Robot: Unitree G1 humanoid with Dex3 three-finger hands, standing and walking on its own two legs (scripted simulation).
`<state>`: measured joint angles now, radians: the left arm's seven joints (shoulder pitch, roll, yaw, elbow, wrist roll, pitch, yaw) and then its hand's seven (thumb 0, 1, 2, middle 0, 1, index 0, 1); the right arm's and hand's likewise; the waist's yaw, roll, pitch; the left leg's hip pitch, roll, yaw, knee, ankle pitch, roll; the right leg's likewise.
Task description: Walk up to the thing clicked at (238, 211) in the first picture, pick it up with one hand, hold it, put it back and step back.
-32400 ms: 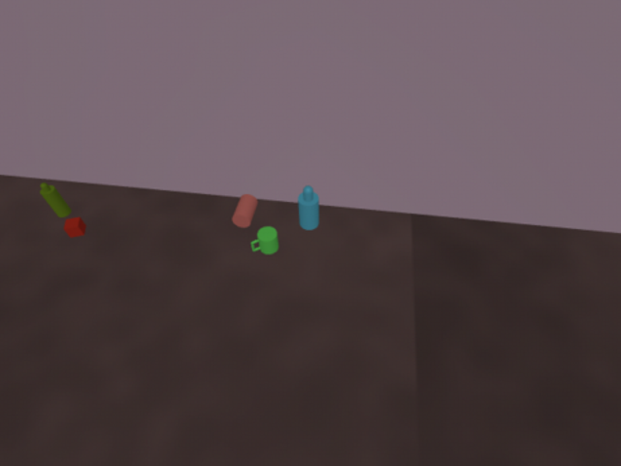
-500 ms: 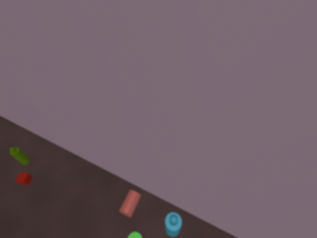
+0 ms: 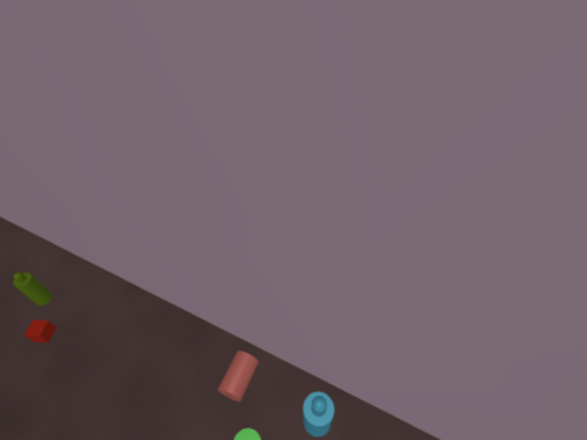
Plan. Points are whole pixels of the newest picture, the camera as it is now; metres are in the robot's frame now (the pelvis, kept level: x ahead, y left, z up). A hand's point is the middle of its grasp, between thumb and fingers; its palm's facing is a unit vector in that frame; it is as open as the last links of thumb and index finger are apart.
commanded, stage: stand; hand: left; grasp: from above
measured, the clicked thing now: (238, 375) +0.43 +0.22 -0.74
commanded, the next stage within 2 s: step back in 0.10 s
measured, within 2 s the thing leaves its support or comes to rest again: neither
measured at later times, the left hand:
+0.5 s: hand out of the picture +0.09 +0.31 -0.18, palm faces +0.01 -0.92 -0.38, open 7.4 cm
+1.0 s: hand out of the picture -0.05 +0.28 -0.15, palm faces -0.06 -0.91 -0.41, open 7.4 cm
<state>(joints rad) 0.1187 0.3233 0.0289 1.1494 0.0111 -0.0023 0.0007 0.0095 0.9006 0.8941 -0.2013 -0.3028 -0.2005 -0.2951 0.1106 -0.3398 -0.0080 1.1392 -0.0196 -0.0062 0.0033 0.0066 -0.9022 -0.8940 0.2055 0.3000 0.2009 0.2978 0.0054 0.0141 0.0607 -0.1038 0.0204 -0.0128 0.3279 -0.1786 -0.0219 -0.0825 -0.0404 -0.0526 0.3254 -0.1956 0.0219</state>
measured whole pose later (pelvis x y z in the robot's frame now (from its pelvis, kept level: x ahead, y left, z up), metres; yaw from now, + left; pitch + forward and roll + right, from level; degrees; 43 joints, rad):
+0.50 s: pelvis -0.06 +0.04 -0.03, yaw +1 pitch -1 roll -1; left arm 0.00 0.40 0.07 0.91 0.01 0.06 0.03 0.01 0.90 0.89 -0.20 -0.30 -0.20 -0.30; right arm 0.15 -0.39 -0.06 0.96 -0.03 0.03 0.02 0.00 -0.90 -0.89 0.20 0.30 0.20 0.30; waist -0.03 -0.04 0.19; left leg -0.32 -0.04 -0.02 0.72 -0.37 0.04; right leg -0.44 0.03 0.13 0.94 -0.54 -0.02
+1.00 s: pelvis -0.16 +0.02 -0.02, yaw -4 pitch -2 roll +2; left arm 0.16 0.34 0.07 0.85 0.02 0.04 0.01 0.01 0.90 0.89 -0.20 -0.30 -0.20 -0.30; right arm 0.14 -0.40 -0.05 0.88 0.01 0.05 -0.02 0.01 -0.90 -0.89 0.21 0.30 0.20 0.30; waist 0.00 0.03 0.17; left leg -0.47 -0.13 -0.12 1.14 -0.50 -0.01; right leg -0.27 0.00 0.05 0.64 -0.33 -0.02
